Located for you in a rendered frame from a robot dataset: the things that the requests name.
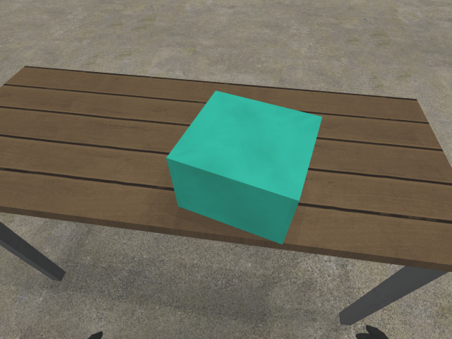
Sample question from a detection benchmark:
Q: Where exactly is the table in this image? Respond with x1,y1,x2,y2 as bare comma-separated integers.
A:
0,66,452,326

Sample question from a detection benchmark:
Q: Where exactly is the robot right hand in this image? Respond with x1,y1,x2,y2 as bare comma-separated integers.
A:
356,325,388,339

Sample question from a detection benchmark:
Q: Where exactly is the carton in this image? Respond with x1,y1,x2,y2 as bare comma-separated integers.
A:
166,91,322,244

